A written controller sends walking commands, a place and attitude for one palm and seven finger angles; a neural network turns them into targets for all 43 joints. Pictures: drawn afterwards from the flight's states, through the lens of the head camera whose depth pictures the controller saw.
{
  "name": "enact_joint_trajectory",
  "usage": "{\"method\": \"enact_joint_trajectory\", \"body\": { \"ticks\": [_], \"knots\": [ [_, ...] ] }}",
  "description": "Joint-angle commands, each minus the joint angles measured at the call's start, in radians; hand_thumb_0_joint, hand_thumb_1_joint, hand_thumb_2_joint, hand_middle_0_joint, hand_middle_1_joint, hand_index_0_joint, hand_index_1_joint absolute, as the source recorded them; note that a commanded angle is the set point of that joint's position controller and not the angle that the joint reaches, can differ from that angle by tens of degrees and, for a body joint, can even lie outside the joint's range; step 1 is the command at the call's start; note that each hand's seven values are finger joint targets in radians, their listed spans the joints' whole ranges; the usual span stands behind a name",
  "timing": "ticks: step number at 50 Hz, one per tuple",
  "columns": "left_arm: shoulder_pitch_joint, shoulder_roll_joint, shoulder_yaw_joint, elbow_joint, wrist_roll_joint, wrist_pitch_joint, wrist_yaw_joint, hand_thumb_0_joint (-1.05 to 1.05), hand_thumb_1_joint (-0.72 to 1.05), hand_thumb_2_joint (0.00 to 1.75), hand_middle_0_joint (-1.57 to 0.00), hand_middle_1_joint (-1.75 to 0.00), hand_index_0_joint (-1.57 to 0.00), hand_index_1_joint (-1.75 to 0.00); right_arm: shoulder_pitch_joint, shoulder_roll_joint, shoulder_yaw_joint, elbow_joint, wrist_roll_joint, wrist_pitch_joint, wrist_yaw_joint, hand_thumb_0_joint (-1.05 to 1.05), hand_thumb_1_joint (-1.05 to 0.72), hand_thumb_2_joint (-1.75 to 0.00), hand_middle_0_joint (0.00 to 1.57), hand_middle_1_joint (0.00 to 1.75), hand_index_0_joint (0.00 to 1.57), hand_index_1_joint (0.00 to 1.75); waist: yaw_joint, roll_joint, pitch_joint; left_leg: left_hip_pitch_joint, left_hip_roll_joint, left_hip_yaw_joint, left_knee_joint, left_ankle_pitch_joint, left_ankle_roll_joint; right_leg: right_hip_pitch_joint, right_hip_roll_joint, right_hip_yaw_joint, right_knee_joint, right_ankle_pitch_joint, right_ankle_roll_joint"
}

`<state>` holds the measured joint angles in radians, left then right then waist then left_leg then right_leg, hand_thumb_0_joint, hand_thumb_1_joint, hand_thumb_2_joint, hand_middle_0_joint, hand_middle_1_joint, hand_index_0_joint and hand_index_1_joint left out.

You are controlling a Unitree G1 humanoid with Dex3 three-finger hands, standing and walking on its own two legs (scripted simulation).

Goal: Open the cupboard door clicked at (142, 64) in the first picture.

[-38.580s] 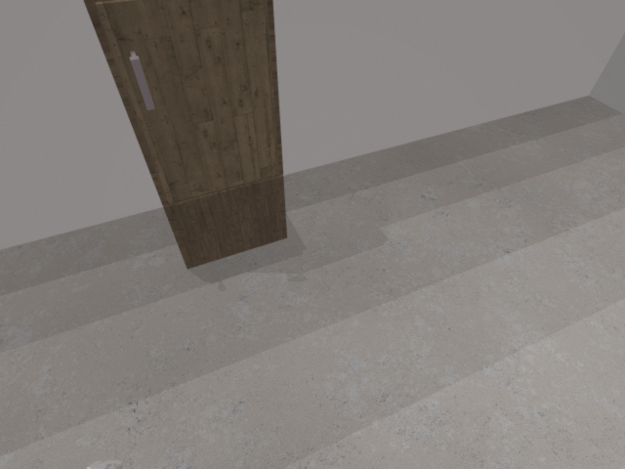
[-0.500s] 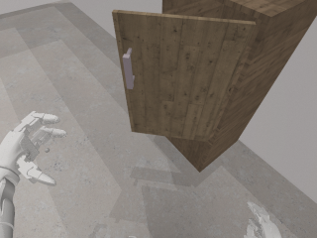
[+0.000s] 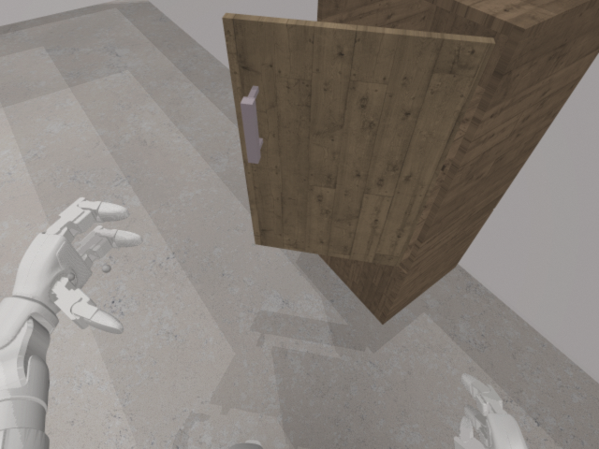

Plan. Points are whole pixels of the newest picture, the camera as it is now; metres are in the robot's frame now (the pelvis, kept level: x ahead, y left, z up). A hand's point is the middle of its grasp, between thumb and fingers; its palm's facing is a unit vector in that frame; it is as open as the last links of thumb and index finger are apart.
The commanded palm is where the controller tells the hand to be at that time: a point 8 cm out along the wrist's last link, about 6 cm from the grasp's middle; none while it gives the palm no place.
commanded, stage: move the hooked fingers beside the handle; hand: left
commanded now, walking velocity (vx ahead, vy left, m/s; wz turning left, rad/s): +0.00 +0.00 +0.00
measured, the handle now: (254, 125) +0.63 +0.12 +0.07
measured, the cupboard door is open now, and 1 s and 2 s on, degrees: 43 43 43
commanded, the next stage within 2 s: none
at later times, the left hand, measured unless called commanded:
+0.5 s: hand (160, 211) +0.40 +0.22 +0.08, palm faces -0.13 -0.99 -0.03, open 14.0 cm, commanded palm +0.39 +0.28 +0.08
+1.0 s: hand (185, 168) +0.49 +0.21 +0.08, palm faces -0.13 -0.99 -0.01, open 14.0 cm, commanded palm +0.48 +0.27 +0.08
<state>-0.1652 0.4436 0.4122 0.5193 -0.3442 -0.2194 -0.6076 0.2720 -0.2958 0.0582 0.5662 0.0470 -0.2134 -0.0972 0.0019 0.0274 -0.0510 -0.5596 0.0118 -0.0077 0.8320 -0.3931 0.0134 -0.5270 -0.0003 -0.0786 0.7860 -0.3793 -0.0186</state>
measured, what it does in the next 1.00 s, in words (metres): stands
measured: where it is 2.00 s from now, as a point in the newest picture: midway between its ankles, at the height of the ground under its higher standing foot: outside the picture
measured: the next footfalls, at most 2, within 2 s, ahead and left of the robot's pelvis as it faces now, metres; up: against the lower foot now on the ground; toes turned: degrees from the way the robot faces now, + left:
none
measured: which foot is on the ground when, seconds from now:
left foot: down 0.00-1.00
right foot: down 0.00-1.00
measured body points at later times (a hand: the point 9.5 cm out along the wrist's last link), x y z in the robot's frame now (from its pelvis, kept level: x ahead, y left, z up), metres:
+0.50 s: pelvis +0.00 +0.00 +0.00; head +0.07 +0.00 +0.44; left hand +0.40 +0.28 +0.09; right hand +0.09 -0.27 -0.10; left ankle +0.02 +0.11 -0.70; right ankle +0.01 -0.11 -0.70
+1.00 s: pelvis +0.01 +0.00 -0.02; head +0.12 +0.01 +0.42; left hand +0.49 +0.27 +0.09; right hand +0.02 -0.28 -0.12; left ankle +0.02 +0.11 -0.70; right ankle +0.01 -0.11 -0.70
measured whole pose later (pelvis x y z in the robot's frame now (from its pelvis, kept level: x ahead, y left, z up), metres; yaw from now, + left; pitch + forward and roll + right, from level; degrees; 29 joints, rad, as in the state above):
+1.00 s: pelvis +0.01 +0.00 -0.02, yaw -3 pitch +17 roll -2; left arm -0.84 0.62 0.45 1.17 -0.16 -0.31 -0.52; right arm 0.39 -0.31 0.05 0.61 0.02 0.00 -0.04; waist -0.14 0.01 -0.08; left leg -0.80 0.04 0.02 0.92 -0.43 0.01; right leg -0.78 0.03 -0.05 0.87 -0.40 -0.02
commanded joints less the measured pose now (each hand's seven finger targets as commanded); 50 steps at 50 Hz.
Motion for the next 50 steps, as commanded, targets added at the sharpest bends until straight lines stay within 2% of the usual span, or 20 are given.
{"method": "enact_joint_trajectory", "body": {
  "ticks": [1, 5, 8, 14, 16, 18, 20, 22, 26, 30, 33, 34, 37, 38, 39, 41, 43, 46, 49, 50],
  "knots": [
    [-0.401, 0.308, 0.074, -0.122, -0.01, -0.062, 0.016, 0.0, -0.5, 0.3, -0.3, -1.2, -0.3, -1.2, -0.001, -0.153, -0.058, -0.107, -0.002, -0.039, -0.015, 0.0, -0.9, -0.9, 0.2, 0.3, 0.2, 0.3, -0.044, 0.02, -0.227, 0.116, -0.017, -0.032, -0.115, 0.173, 0.015, 0.047, 0.025, 0.066, -0.119, 0.143, -0.014],
    [-0.447, 0.29, 0.046, -0.094, 0.015, -0.069, 0.03, 0.0, -0.5, 0.3, -0.3, -1.2, -0.3, -1.2, 0.004, -0.144, -0.058, -0.11, 0.0, -0.029, -0.006, 0.0, -0.9, -0.9, 0.2, 0.3, 0.2, 0.3, -0.036, 0.096, -0.282, 0.148, -0.018, -0.033, -0.122, 0.207, 0.009, 0.048, 0.02, 0.053, -0.1, 0.18, -0.018],
    [-0.468, 0.297, 0.054, -0.048, 0.019, -0.069, 0.039, 0.0, -0.5, 0.3, -0.3, -1.2, -0.3, -1.2, 0.024, -0.149, -0.06, -0.115, -0.003, -0.015, 0.002, 0.0, -0.9, -0.9, 0.2, 0.3, 0.2, 0.3, -0.035, 0.04, -0.3, 0.13, -0.016, -0.031, -0.116, 0.232, 0.011, 0.066, 0.023, 0.055, -0.09, 0.217, -0.015],
    [-0.503, 0.312, 0.064, 0.007, 0.042, -0.071, 0.069, 0.0, -0.5, 0.3, -0.3, -1.2, -0.3, -1.2, 0.056, -0.153, -0.067, -0.119, -0.005, 0.017, 0.02, 0.0, -0.9, -0.9, 0.2, 0.3, 0.2, 0.3, -0.033, 0.047, -0.309, 0.111, -0.012, -0.025, -0.111, 0.272, 0.009, 0.062, 0.025, 0.051, -0.072, 0.262, -0.015],
    [-0.547, 0.296, 0.047, 0.022, 0.039, -0.078, 0.074, 0.0, -0.5, 0.3, -0.3, -1.2, -0.3, -1.2, 0.062, -0.155, -0.067, -0.119, -0.005, 0.028, 0.023, 0.0, -0.9, -0.9, 0.2, 0.3, 0.2, 0.3, -0.044, 0.017, -0.291, 0.099, -0.012, -0.023, -0.105, 0.266, 0.012, 0.057, 0.03, 0.055, -0.072, 0.263, -0.015],
    [-0.597, 0.333, 0.066, 0.031, 0.054, -0.09, 0.083, 0.0, -0.5, 0.3, -0.3, -1.2, -0.3, -1.2, 0.076, -0.157, -0.071, -0.11, -0.005, 0.04, 0.024, 0.0, -0.9, -0.9, 0.2, 0.3, 0.2, 0.3, -0.047, 0.054, -0.318, 0.097, -0.011, -0.019, -0.105, 0.255, 0.012, 0.057, 0.027, 0.061, -0.069, 0.257, -0.013],
    [-0.653, 0.292, 0.022, 0.021, 0.065, -0.106, 0.091, 0.0, -0.5, 0.3, -0.3, -1.2, -0.3, -1.2, 0.088, -0.152, -0.074, -0.102, -0.005, 0.046, 0.026, 0.0, -0.9, -0.9, 0.2, 0.3, 0.2, 0.3, -0.063, 0.067, -0.347, 0.128, -0.01, -0.022, -0.101, 0.266, 0.013, 0.036, 0.028, 0.057, -0.067, 0.256, -0.011],
    [-0.683, 0.299, 0.023, 0.047, 0.064, -0.113, 0.094, 0.0, -0.5, 0.3, -0.3, -1.2, -0.3, -1.2, 0.102, -0.156, -0.073, -0.094, -0.007, 0.056, 0.028, 0.0, -0.9, -0.9, 0.2, 0.3, 0.2, 0.3, -0.068, 0.054, -0.363, 0.134, -0.008, -0.025, -0.092, 0.289, 0.013, 0.04, 0.031, 0.059, -0.061, 0.281, -0.012],
    [-0.766, 0.337, 0.04, 0.167, 0.079, -0.119, 0.099, 0.0, -0.5, 0.3, -0.3, -1.2, -0.3, -1.2, 0.122, -0.165, -0.072, -0.068, -0.007, 0.08, 0.026, 0.0, -0.9, -0.9, 0.2, 0.3, 0.2, 0.3, -0.085, 0.008, -0.324, 0.064, -0.009, -0.018, -0.081, 0.248, 0.02, 0.034, 0.03, 0.069, -0.06, 0.267, -0.009],
    [-0.862, 0.357, 0.026, 0.229, 0.114, -0.14, 0.103, 0.0, -0.5, 0.3, -0.3, -1.2, -0.3, -1.2, 0.142, -0.163, -0.072, -0.054, -0.01, 0.099, 0.03, 0.0, -0.9, -0.9, 0.2, 0.3, 0.2, 0.3, -0.094, 0.074, -0.362, 0.07, -0.008, -0.017, -0.069, 0.25, 0.02, 0.012, 0.026, 0.074, -0.05, 0.267, -0.009],
    [-0.9, 0.356, 0.027, 0.279, 0.111, -0.153, 0.1, 0.0, -0.5, 0.3, -0.3, -1.2, -0.3, -1.2, 0.163, -0.166, -0.075, -0.047, -0.013, 0.113, 0.035, 0.0, -0.9, -0.9, 0.2, 0.3, 0.2, 0.3, -0.104, 0.05, -0.396, 0.078, -0.004, -0.018, -0.05, 0.279, 0.02, 0.006, 0.033, 0.072, -0.037, 0.296, -0.007],
    [-0.899, 0.4, 0.063, 0.314, 0.115, -0.154, 0.103, 0.0, -0.5, 0.3, -0.3, -1.2, -0.3, -1.2, 0.173, -0.17, -0.076, -0.042, -0.015, 0.12, 0.035, 0.0, -0.9, -0.9, 0.2, 0.3, 0.2, 0.3, -0.099, 0.04, -0.394, 0.048, -0.005, -0.014, -0.046, 0.275, 0.022, 0.02, 0.031, 0.079, -0.036, 0.303, -0.006],
    [-0.964, 0.412, 0.049, 0.384, 0.132, -0.148, 0.096, 0.0, -0.5, 0.3, -0.3, -1.2, -0.3, -1.2, 0.184, -0.172, -0.07, -0.039, -0.016, 0.139, 0.038, 0.0, -0.9, -0.9, 0.2, 0.3, 0.2, 0.3, -0.115, 0.041, -0.377, -0.004, -0.007, -0.009, -0.034, 0.259, 0.026, 0.01, 0.03, 0.086, -0.026, 0.306, -0.004],
    [-0.964, 0.453, 0.079, 0.413, 0.141, -0.147, 0.098, 0.0, -0.5, 0.3, -0.3, -1.2, -0.3, -1.2, 0.192, -0.176, -0.072, -0.037, -0.017, 0.145, 0.038, 0.0, -0.9, -0.9, 0.2, 0.3, 0.2, 0.3, -0.112, 0.042, -0.374, -0.02, -0.006, -0.007, -0.027, 0.252, 0.027, 0.011, 0.03, 0.091, -0.026, 0.303, -0.003],
    [-0.975, 0.483, 0.094, 0.405, 0.149, -0.15, 0.101, 0.0, -0.5, 0.3, -0.3, -1.2, -0.3, -1.2, 0.202, -0.179, -0.073, -0.04, -0.018, 0.151, 0.039, 0.0, -0.9, -0.9, 0.2, 0.3, 0.2, 0.3, -0.112, 0.027, -0.404, -0.029, -0.006, -0.008, -0.022, 0.262, 0.03, 0.029, 0.03, 0.096, -0.02, 0.317, -0.001],
    [-1.024, 0.452, 0.066, 0.392, 0.146, -0.16, 0.095, 0.0, -0.5, 0.3, -0.3, -1.2, -0.3, -1.2, 0.208, -0.174, -0.072, -0.047, -0.02, 0.158, 0.042, 0.0, -0.9, -0.9, 0.2, 0.3, 0.2, 0.3, -0.125, 0.053, -0.432, -0.012, -0.007, -0.004, -0.006, 0.29, 0.031, 0.017, 0.036, 0.094, -0.006, 0.344, -0.003],
    [-1.037, 0.49, 0.092, 0.396, 0.155, -0.171, 0.093, 0.0, -0.5, 0.3, -0.3, -1.2, -0.3, -1.2, 0.226, -0.177, -0.077, -0.037, -0.023, 0.17, 0.044, 0.0, -0.9, -0.9, 0.2, 0.3, 0.2, 0.3, -0.121, 0.085, -0.48, 0.011, -0.004, -0.009, 0.002, 0.326, 0.028, 0.021, 0.037, 0.094, 0.002, 0.369, -0.003],
    [-1.064, 0.436, 0.051, 0.431, 0.147, -0.163, 0.085, 0.0, -0.5, 0.3, -0.3, -1.2, -0.3, -1.2, 0.24, -0.177, -0.076, -0.033, -0.024, 0.183, 0.048, 0.0, -0.9, -0.9, 0.2, 0.3, 0.2, 0.3, -0.144, 0.061, -0.455, 0.016, -0.001, -0.011, 0.011, 0.345, 0.032, -0.022, 0.044, 0.083, 0.004, 0.373, -0.003],
    [-1.107, 0.515, 0.084, 0.498, 0.173, -0.137, 0.093, 0.0, -0.5, 0.3, -0.3, -1.2, -0.3, -1.2, 0.258, -0.19, -0.073, -0.019, -0.023, 0.197, 0.045, 0.0, -0.9, -0.9, 0.2, 0.3, 0.2, 0.3, -0.159, 0.042, -0.416, -0.064, 0.0, -0.009, 0.014, 0.263, 0.036, -0.031, 0.04, 0.097, -0.011, 0.313, 0.004],
    [-1.133, 0.512, 0.069, 0.5, 0.185, -0.134, 0.097, 0.0, -0.5, 0.3, -0.3, -1.2, -0.3, -1.2, 0.261, -0.189, -0.072, -0.018, -0.024, 0.2, 0.045, 0.0, -0.9, -0.9, 0.2, 0.3, 0.2, 0.3, -0.168, 0.054, -0.408, -0.069, 0.0, -0.011, 0.013, 0.256, 0.035, -0.044, 0.039, 0.094, -0.01, 0.302, 0.004]
  ]
}}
